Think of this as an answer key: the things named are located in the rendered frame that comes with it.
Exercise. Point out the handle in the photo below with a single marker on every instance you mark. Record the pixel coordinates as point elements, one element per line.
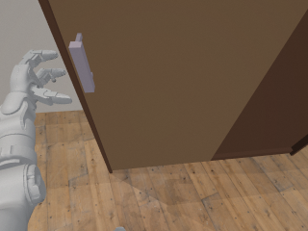
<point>79,57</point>

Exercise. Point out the robot left forearm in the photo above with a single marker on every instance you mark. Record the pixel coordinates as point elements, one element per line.
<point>17,130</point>

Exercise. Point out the robot left upper arm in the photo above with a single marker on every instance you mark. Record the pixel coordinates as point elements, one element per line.
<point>21,190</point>

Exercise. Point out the robot left hand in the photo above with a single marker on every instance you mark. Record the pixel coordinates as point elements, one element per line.
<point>24,79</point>

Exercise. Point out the wardrobe door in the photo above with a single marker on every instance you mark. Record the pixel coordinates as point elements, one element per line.
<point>171,77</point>
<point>276,115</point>

